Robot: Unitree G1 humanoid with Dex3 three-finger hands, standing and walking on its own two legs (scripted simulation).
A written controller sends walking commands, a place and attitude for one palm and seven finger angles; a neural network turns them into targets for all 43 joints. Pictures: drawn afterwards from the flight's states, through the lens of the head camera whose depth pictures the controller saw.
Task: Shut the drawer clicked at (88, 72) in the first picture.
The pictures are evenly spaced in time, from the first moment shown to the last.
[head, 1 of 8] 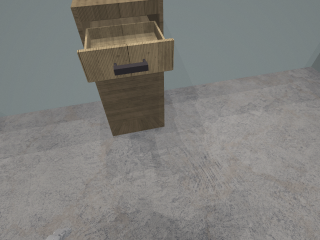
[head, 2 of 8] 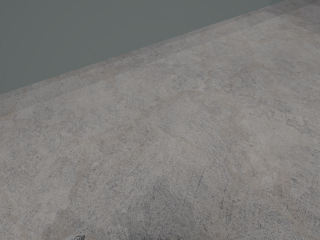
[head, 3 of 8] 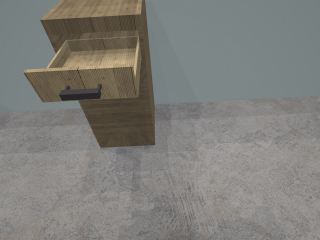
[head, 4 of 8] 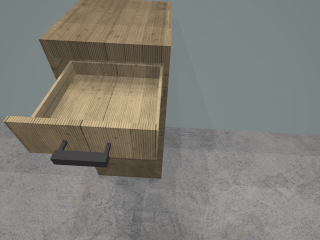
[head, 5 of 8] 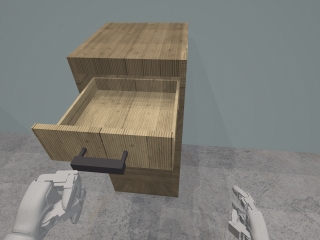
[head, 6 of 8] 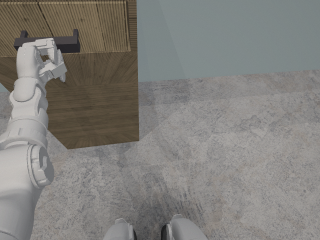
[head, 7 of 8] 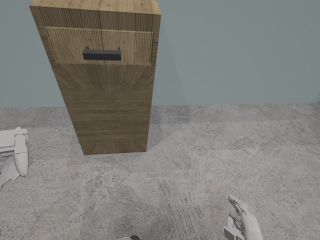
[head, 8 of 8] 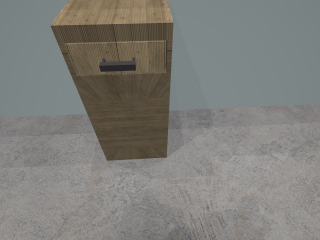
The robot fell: no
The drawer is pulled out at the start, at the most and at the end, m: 0.30 0.30 0.00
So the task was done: yes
